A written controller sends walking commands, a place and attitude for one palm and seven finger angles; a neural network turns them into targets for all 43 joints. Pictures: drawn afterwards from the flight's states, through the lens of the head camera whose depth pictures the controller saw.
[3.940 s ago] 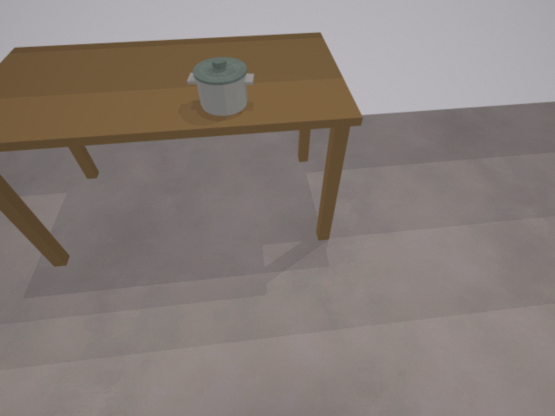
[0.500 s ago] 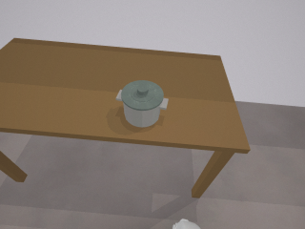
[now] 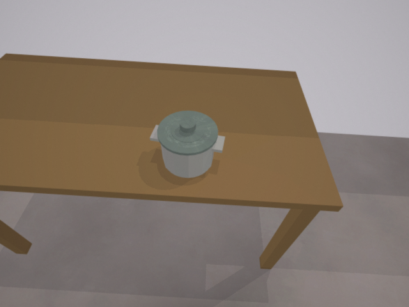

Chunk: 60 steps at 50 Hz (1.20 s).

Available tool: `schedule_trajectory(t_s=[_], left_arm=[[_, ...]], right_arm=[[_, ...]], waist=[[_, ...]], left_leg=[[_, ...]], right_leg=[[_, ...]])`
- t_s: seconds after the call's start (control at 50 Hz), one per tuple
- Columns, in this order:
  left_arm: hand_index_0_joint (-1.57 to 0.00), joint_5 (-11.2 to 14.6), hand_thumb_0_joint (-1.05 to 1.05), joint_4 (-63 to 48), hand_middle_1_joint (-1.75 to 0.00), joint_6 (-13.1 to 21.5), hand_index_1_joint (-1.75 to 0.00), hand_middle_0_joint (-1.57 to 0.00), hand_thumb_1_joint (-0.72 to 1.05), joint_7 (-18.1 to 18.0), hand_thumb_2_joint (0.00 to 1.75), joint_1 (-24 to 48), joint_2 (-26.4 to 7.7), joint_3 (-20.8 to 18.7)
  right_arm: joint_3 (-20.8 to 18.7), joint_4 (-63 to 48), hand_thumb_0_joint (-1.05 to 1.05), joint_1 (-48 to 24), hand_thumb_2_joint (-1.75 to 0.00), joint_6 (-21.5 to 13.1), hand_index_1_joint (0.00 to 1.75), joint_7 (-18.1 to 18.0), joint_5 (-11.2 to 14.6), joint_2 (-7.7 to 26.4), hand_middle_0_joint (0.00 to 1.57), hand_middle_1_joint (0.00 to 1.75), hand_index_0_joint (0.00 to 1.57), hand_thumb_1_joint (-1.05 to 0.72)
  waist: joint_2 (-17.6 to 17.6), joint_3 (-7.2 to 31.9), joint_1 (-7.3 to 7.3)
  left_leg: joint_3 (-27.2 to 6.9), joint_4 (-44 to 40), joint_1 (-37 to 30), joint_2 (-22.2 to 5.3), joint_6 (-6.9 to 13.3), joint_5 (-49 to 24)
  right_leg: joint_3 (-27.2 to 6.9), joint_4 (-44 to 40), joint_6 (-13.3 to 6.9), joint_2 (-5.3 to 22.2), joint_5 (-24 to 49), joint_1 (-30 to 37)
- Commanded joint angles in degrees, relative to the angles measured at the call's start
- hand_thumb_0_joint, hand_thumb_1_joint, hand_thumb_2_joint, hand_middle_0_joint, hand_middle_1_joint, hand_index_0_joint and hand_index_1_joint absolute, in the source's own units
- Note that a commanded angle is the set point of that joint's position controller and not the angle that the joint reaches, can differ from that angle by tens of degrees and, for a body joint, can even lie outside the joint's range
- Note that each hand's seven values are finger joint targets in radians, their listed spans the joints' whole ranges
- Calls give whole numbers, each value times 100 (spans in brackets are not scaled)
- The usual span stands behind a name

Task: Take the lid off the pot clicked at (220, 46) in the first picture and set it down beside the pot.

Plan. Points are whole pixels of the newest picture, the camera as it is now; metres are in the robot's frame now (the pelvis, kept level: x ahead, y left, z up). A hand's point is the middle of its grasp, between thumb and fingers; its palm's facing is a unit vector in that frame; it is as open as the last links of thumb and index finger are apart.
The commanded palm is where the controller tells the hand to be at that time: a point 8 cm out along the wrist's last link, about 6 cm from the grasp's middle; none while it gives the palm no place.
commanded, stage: come to a stop and stand still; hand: left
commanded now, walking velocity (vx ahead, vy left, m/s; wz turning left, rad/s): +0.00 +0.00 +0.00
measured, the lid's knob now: (187, 125) +0.53 +0.08 +0.04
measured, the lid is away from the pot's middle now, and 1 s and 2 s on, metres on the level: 0.00 0.00 0.00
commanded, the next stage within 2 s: look again from close up in 0.48 s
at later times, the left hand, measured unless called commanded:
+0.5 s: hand out of the picture -0.02 +0.22 -0.16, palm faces +0.01 -0.98 -0.21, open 7.3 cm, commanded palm none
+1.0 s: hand out of the picture +0.01 +0.21 -0.16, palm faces +0.00 -0.98 -0.20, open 7.3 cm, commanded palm none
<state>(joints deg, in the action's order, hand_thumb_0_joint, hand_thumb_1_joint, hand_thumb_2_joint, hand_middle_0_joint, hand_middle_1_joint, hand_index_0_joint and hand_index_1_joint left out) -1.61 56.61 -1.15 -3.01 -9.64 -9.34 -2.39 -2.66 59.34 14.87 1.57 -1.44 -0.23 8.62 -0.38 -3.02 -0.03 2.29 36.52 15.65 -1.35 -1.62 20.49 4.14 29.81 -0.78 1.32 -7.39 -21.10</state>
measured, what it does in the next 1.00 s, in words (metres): steps on the spot: right foot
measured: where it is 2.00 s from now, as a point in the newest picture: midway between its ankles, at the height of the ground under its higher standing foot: outside the picture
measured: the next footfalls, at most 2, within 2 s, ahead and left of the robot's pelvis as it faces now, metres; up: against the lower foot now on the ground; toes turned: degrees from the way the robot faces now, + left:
right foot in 0.28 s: +0.03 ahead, -0.07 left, +0.00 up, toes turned -3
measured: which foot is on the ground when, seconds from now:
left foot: down 0.00-1.00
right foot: down 0.00-0.06, up 0.08-0.26, down 0.28-1.00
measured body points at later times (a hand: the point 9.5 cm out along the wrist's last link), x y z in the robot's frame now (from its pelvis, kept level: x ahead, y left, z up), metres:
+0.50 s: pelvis -0.01 +0.05 +0.01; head -0.01 +0.03 +0.46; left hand -0.02 +0.27 -0.14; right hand +0.02 -0.18 -0.15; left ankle +0.00 +0.11 -0.73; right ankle -0.01 -0.06 -0.73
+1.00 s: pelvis +0.01 +0.04 +0.01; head +0.02 +0.04 +0.46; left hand +0.01 +0.26 -0.14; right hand +0.00 -0.17 -0.15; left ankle +0.00 +0.11 -0.73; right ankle -0.01 -0.06 -0.73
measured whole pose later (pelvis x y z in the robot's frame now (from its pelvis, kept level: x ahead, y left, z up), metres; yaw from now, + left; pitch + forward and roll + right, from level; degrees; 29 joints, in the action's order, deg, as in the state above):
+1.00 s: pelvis +0.01 +0.04 +0.01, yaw -1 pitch -1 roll +0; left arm -0.7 62.1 0.2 -2.4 -17.0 -7.8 0.8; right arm 1.3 62.8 17.6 -1.2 -2.0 -0.5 8.7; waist 1.1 -1.1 0.0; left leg 5.8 22.9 9.4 3.5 4.8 13.4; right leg 1.4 25.5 -0.9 -0.1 -15.4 -9.6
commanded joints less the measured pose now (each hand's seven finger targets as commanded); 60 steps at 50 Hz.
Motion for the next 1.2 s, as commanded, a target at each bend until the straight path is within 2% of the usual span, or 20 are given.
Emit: schedule_trajectory(t_s=[0.0,0.02,0.04,0.06,0.1,0.14,0.2,0.24,0.28,0.3,0.32,0.36,0.42,0.5,0.56,0.62,0.66,0.74,1.04,1.18], left_arm=[[-20,106,0,-491,-30,-25,-30,-20,90,-79,90,-362,-760,-63],[-20,94,0,-478,-30,-35,-30,-20,90,-15,90,-448,-620,-16],[-20,45,0,-433,-30,-162,-30,-20,90,8,90,-460,-645,6],[-20,2,0,-392,-30,-207,-30,-20,90,36,90,-478,-693,-4],[-20,0,0,-350,-30,-172,-30,-20,90,91,90,-701,-518,-20],[-20,7,0,-338,-30,-130,-30,-20,90,126,90,-805,-478,-12],[-20,15,0,-394,-30,-4,-30,-20,90,131,90,-1016,-441,33],[-20,10,0,-308,-30,92,-30,-20,90,120,90,-1137,-465,35],[-20,11,0,-293,-30,180,-30,-20,90,98,90,-1133,-571,123],[-20,30,0,-297,-30,207,-30,-20,90,107,90,-984,-601,131],[-20,50,0,-300,-30,238,-30,-20,90,100,90,-871,-581,135],[-20,59,0,-291,-30,234,-30,-20,90,102,90,-854,-541,156],[-20,69,0,-184,-30,204,-30,-20,90,101,90,-981,-529,181],[-20,65,0,-21,-30,173,-30,-20,90,104,90,-1122,-507,193],[-20,68,0,72,-30,182,-30,-20,90,100,90,-1111,-482,205],[-20,78,0,152,-30,180,-30,-20,90,99,90,-1114,-449,219],[-20,74,0,180,-30,173,-30,-20,90,101,90,-1096,-452,217],[-20,88,0,238,-30,198,-30,-20,90,92,90,-1065,-459,231],[-20,102,0,426,-30,204,-30,-20,90,54,90,-1119,-382,255],[-20,109,0,499,-30,226,-30,-20,90,40,90,-1198,-352,260]], right_arm=[[-78,-708,0,439,-90,-136,30,23,-133,600,20,30,20,-90],[-65,-858,0,263,-90,-117,30,22,-137,762,20,30,20,-90],[-62,-1060,0,-52,-90,-122,30,29,-140,784,20,30,20,-90],[-43,-1148,0,-147,-90,-106,30,10,-129,794,20,30,20,-90],[-45,-1202,0,-165,-90,-96,30,24,-127,937,20,30,20,-90],[-27,-1185,0,-102,-90,-123,30,34,-132,947,20,30,20,-90],[1,-1097,0,171,-90,-188,30,6,-126,895,20,30,20,-90],[35,-1032,0,282,-90,-222,30,-4,-74,772,20,30,20,-90],[89,-1012,0,319,-90,-243,30,12,-26,706,20,30,20,-90],[91,-962,0,407,-90,-259,30,13,-29,718,20,30,20,-90],[95,-887,0,476,-90,-251,30,8,-41,755,20,30,20,-90],[98,-796,0,449,-90,-273,30,9,-42,774,20,30,20,-90],[154,-649,0,343,-90,-303,30,12,-51,788,20,30,20,-90],[200,-496,0,290,-90,-320,30,1,-55,777,20,30,20,-90],[221,-386,0,361,-90,-331,30,-13,-49,729,20,30,20,-90],[228,-240,0,430,-90,-334,30,-20,-56,702,20,30,20,-90],[234,-193,0,456,-90,-331,30,-24,-52,691,20,30,20,-90],[253,-45,0,557,-90,-361,30,-37,-40,628,20,30,20,-90],[283,279,0,628,-90,-370,30,-79,-24,522,20,30,20,-90],[284,356,0,608,-90,-384,30,-94,-24,514,20,30,20,-90]], waist=[[1842,691,-72],[1845,302,8],[2259,17,45],[1580,-492,47],[139,-702,141],[-14,-690,146],[309,-307,102],[94,8,74],[-201,219,-83],[-349,384,-197],[-787,427,-225],[-600,397,-204],[-1,155,-101],[317,-20,13],[96,-27,23],[236,-38,17],[120,-53,21],[-30,75,17],[-120,-65,16],[45,56,10]], left_leg=[[-615,-1758,-10,-547,332,117],[-996,-2055,523,-1042,574,118],[-1538,-2544,960,-1132,700,691],[-1632,-2615,1400,-1168,853,788],[-1418,-2502,1571,-1126,952,757],[-1306,-2472,1197,-1072,963,580],[-1357,-2157,367,-1057,975,265],[-1211,-1758,117,-781,761,-152],[-831,-1493,-229,-351,486,-335],[-747,-1468,-537,-306,449,-396],[-698,-1383,-683,-352,461,-621],[-686,-1501,-807,-384,480,-778],[-849,-1874,-568,-492,498,-655],[-948,-2149,-300,-540,516,-345],[-900,-2097,-323,-521,522,-552],[-909,-2150,-359,-517,514,-450],[-892,-2132,-337,-531,520,-491],[-781,-1961,-546,-520,521,-1155],[-662,-1804,-779,-535,515,-1852],[-640,-1741,-968,-524,500,-2123]], right_leg=[[-513,427,-311,458,-1616,56],[-44,702,-130,94,-1358,112],[-53,1387,-72,-88,-1596,-9],[-277,1971,-92,-67,-1661,-111],[-409,2349,-72,-58,-1443,-115],[-344,2116,-49,-34,-1463,-217],[-427,691,-84,88,-1572,7],[-643,-420,-173,120,-798,484],[-1327,-694,-442,546,-612,301],[-1370,-672,-474,580,-675,148],[-1308,-685,-437,517,-611,155],[-1196,-712,-383,498,-549,151],[-1020,-650,-316,390,-648,304],[-882,-636,-288,355,-665,530],[-883,-722,-292,409,-565,620],[-876,-745,-291,409,-592,634],[-845,-773,-286,424,-565,668],[-857,-787,-287,456,-217,769],[-861,-858,-262,472,102,816],[-904,-865,-276,492,295,900]])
